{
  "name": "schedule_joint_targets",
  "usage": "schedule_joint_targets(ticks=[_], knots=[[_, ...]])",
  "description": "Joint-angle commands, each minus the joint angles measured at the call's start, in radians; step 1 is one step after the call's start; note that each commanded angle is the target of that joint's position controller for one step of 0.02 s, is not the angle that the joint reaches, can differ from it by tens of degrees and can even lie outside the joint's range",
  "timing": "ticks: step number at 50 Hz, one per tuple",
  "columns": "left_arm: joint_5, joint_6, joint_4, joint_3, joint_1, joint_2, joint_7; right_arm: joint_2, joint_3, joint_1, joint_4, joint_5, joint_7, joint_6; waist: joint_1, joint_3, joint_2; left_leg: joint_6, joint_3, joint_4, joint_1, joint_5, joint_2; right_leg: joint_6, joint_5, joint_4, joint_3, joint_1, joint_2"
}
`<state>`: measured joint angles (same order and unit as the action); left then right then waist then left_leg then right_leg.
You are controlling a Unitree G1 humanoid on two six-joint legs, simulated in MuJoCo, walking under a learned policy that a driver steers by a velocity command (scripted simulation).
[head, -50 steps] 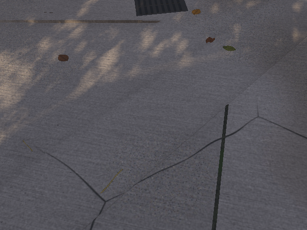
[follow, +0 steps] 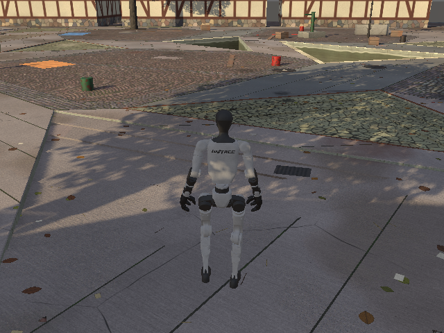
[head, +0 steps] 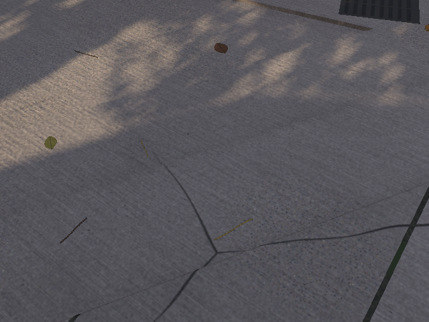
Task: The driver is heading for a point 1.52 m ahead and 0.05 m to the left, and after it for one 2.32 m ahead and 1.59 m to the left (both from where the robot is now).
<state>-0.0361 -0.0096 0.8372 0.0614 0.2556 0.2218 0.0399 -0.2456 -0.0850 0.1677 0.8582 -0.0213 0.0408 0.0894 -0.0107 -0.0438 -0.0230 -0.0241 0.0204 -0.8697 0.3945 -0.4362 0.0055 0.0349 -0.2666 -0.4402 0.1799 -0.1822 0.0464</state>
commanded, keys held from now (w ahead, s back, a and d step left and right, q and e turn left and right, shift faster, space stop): w+q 0.28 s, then w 0.72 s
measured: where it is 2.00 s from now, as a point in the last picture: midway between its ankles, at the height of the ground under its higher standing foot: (143, 191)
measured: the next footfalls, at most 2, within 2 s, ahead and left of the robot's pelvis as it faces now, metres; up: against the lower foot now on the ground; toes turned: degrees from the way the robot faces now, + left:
left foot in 0.12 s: +0.01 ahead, +0.11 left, +0.00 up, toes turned +8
right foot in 0.60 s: +0.40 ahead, +0.03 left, +0.00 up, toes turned +13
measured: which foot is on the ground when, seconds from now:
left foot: up 0.00-0.10, down 0.12-0.60, up 0.62-1.00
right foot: down 0.00-0.12, up 0.14-0.58, down 0.60-1.00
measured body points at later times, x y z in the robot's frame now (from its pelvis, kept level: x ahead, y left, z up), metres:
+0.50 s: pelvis +0.14 +0.06 -0.01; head +0.17 +0.09 +0.44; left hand +0.26 +0.34 -0.12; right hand +0.18 -0.20 -0.13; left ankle -0.03 +0.11 -0.74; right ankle +0.33 -0.02 -0.70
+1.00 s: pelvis +0.42 +0.11 +0.00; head +0.45 +0.11 +0.45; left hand +0.32 +0.34 -0.13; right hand +0.65 -0.07 -0.12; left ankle +0.54 +0.29 -0.70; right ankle +0.37 +0.02 -0.74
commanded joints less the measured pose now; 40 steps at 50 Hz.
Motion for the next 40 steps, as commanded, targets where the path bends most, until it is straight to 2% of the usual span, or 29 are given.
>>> schedule_joint_targets(ticks=[1, 3, 4, 5, 6, 7, 8, 9, 10, 11, 12, 13, 15, 20, 23, 25, 27, 28, 29, 30, 31, 32, 33, 34, 35, 37, 40], knots=[[-0.011, -0.004, -0.039, 0.054, 0.059, 0.199, -0.018, -0.066, -0.002, -0.102, -0.127, 0.005, 0.018, -0.014, -0.055, 0.055, 0.202, 0.039, 0.072, 0.124, 0.022, -0.041, -0.01, 0.17, 0.04, 0.162, -0.2, 0.105, 0.268], [-0.012, -0.003, -0.046, 0.062, 0.038, 0.217, -0.029, -0.075, -0.003, -0.101, -0.147, 0.006, 0.032, -0.02, -0.045, 0.025, 0.198, 0.073, 0.091, 0.219, -0.053, -0.043, -0.016, 0.15, -0.154, 0.19, -0.207, 0.048, 0.281], [-0.004, -0.001, -0.051, 0.064, 0.015, 0.22, -0.034, -0.069, -0.003, -0.058, -0.14, 0.003, 0.034, -0.027, -0.015, 0.017, 0.169, 0.092, 0.105, 0.307, -0.137, 0.0, -0.027, 0.131, -0.188, 0.168, -0.183, -0.001, 0.274], [0.006, 0.002, -0.055, 0.062, -0.015, 0.211, -0.036, -0.063, -0.003, 0.038, -0.108, -0.002, 0.031, -0.038, 0.036, 0.025, 0.125, 0.109, 0.12, 0.414, -0.285, 0.066, -0.055, 0.101, -0.217, 0.087, -0.127, -0.091, 0.248], [0.005, 0.005, -0.056, 0.051, -0.013, 0.168, -0.038, -0.094, -0.018, 0.179, -0.05, -0.008, 0.019, -0.055, 0.086, 0.069, 0.004, 0.132, 0.04, 0.496, -0.477, 0.025, -0.043, 0.057, -0.269, -0.106, -0.038, -0.222, 0.186], [0.003, 0.007, -0.114, 0.021, -0.07, 0.071, -0.047, -0.214, -0.046, 0.284, -0.044, -0.014, 0.006, -0.075, 0.137, 0.067, -0.282, 0.227, -0.438, 0.656, -0.607, -0.295, 0.259, -0.017, -0.396, -0.488, 0.085, -0.522, 0.043], [-0.026, 0.0, -0.169, 0.025, -0.176, 0.107, -0.05, -0.254, -0.046, 0.286, -0.063, 0.003, -0.005, -0.089, 0.151, -0.041, -0.21, 0.323, -0.722, 0.752, -0.503, -0.283, 0.38, -0.023, -0.367, -0.604, -0.095, -0.704, -0.039], [-0.012, -0.01, -0.173, 0.033, -0.192, 0.148, -0.063, -0.202, -0.029, 0.247, -0.061, 0.007, -0.017, -0.089, 0.117, -0.093, -0.1, 0.327, -0.612, 0.738, -0.461, -0.237, 0.347, -0.017, -0.248, -0.644, -0.17, -0.706, 0.026], [0.012, -0.026, -0.149, 0.034, -0.145, 0.158, -0.079, -0.167, -0.014, 0.188, -0.075, 0.01, -0.025, -0.095, 0.065, -0.101, -0.09, 0.297, -0.514, 0.745, -0.42, -0.147, 0.285, -0.018, -0.123, -0.621, -0.178, -0.659, 0.043], [0.01, -0.036, -0.127, 0.036, -0.112, 0.166, -0.085, -0.159, -0.011, 0.147, -0.09, 0.011, -0.03, -0.104, 0.036, -0.091, -0.087, 0.272, -0.434, 0.752, -0.418, -0.012, 0.226, -0.024, -0.052, -0.595, -0.18, -0.619, 0.047], [-0.005, -0.035, -0.108, 0.037, -0.086, 0.169, -0.086, -0.147, -0.006, 0.131, -0.098, 0.014, -0.034, -0.116, 0.021, -0.072, -0.086, 0.259, -0.374, 0.745, -0.422, 0.13, 0.187, -0.033, -0.003, -0.585, -0.176, -0.585, 0.047], [-0.014, -0.029, -0.098, 0.035, -0.071, 0.164, -0.087, -0.139, -0.002, 0.14, -0.097, 0.015, -0.033, -0.127, 0.015, -0.04, -0.075, 0.254, -0.333, 0.728, -0.433, 0.277, 0.166, -0.042, 0.028, -0.593, -0.169, -0.562, 0.036], [-0.015, -0.018, -0.103, 0.029, -0.08, 0.142, -0.087, -0.146, -0.002, 0.193, -0.078, 0.023, -0.029, -0.145, 0.012, -0.014, -0.051, 0.254, -0.284, 0.697, -0.453, 0.484, 0.152, -0.056, 0.06, -0.592, -0.153, -0.57, 0.026], [-0.007, -0.013, -0.156, 0.005, -0.231, 0.104, -0.095, -0.128, 0.01, 0.302, -0.033, 0.015, -0.036, -0.157, 0.063, -0.051, -0.071, 0.243, -0.236, 0.701, -0.449, 0.627, 0.137, -0.067, 0.158, -0.432, -0.116, -0.6, 0.021], [0.002, -0.021, -0.192, -0.008, -0.317, 0.092, -0.104, -0.143, 0.012, 0.332, -0.015, 0.01, -0.044, -0.161, 0.088, -0.073, -0.076, 0.233, -0.228, 0.697, -0.452, 0.682, 0.153, -0.039, 0.206, -0.29, -0.103, -0.545, 0.002], [0.006, -0.025, -0.209, -0.01, -0.335, 0.101, -0.104, -0.158, 0.012, 0.333, -0.005, 0.009, -0.05, -0.165, 0.081, -0.083, -0.077, 0.225, -0.233, 0.698, -0.47, 0.728, 0.18, -0.005, 0.201, -0.218, -0.102, -0.493, -0.009], [0.011, -0.028, -0.197, -0.005, -0.266, 0.114, -0.093, -0.171, 0.013, 0.295, -0.002, 0.005, -0.055, -0.168, 0.034, -0.065, -0.082, 0.198, -0.206, 0.646, -0.465, 0.903, 0.186, 0.037, 0.161, -0.157, -0.097, -0.352, -0.042], [0.014, -0.028, -0.173, 0.003, -0.187, 0.131, -0.081, -0.183, 0.011, 0.284, 0.002, 0.001, -0.056, -0.17, 0.001, -0.02, -0.089, 0.182, -0.193, 0.563, -0.47, 1.068, 0.18, 0.055, 0.118, -0.15, -0.087, -0.243, -0.078], [0.018, -0.031, -0.134, 0.015, -0.058, 0.154, -0.065, -0.193, 0.008, 0.278, 0.007, -0.006, -0.055, -0.168, -0.054, 0.055, -0.079, 0.169, -0.174, 0.403, -0.473, 1.187, 0.162, 0.075, 0.077, -0.127, -0.078, -0.103, -0.115], [0.011, -0.039, -0.088, 0.026, 0.102, 0.173, -0.05, -0.193, 0.008, 0.268, 0.007, -0.002, -0.053, -0.167, -0.131, 0.143, -0.048, 0.154, -0.142, 0.185, -0.382, 1.104, 0.122, 0.098, 0.11, -0.071, -0.106, 0.117, -0.085], [-0.018, -0.047, -0.073, 0.046, 0.23, 0.26, -0.034, -0.113, 0.029, 0.317, -0.021, 0.019, -0.044, -0.17, -0.144, 0.282, 0.096, 0.131, -0.104, -0.144, -0.155, 0.736, 0.037, 0.157, -0.129, -0.03, -0.411, 0.377, 0.16], [-0.022, -0.048, -0.054, 0.058, 0.243, 0.315, -0.046, -0.062, 0.034, 0.399, -0.023, 0.038, -0.039, -0.169, -0.084, 0.349, 0.3, 0.105, -0.105, -0.431, 0.105, -0.061, -0.154, 0.264, -0.158, 0.135, -0.906, 0.486, 0.371], [0.012, -0.044, -0.055, 0.043, 0.148, 0.242, -0.056, -0.128, 0.023, 0.313, -0.026, 0.007, -0.041, -0.169, -0.053, 0.221, 0.162, 0.129, -0.177, -0.496, 0.18, -0.008, -0.089, 0.244, -0.229, 0.188, -0.914, 0.355, 0.326], [0.02, -0.047, -0.069, 0.028, 0.055, 0.174, -0.057, -0.133, 0.021, 0.249, -0.036, 0.007, -0.035, -0.171, -0.024, 0.095, 0.086, 0.133, -0.153, -0.461, 0.186, 0.083, -0.036, 0.229, -0.185, 0.196, -0.736, 0.205, 0.304], [0.014, -0.054, -0.068, 0.017, 0.019, 0.136, -0.06, -0.114, 0.028, 0.213, -0.04, 0.003, -0.029, -0.171, -0.009, 0.049, 0.045, 0.135, -0.134, -0.404, 0.164, 0.128, -0.001, 0.206, -0.083, 0.219, -0.622, 0.117, 0.252], [0.016, -0.068, -0.043, 0.002, 0.016, 0.104, -0.057, -0.09, 0.033, 0.23, -0.032, -0.013, -0.017, -0.15, 0.034, 0.025, 0.083, 0.12, -0.107, -0.327, 0.1, 0.147, 0.042, 0.177, 0.072, 0.255, -0.473, 0.013, 0.186], [0.027, -0.093, -0.003, 0.004, 0.074, 0.12, -0.062, -0.067, 0.04, 0.204, -0.033, -0.019, -0.006, -0.131, 0.043, 0.007, 0.085, 0.096, -0.066, -0.259, 0.133, 0.185, 0.066, 0.192, 0.189, 0.303, -0.383, -0.007, 0.167]])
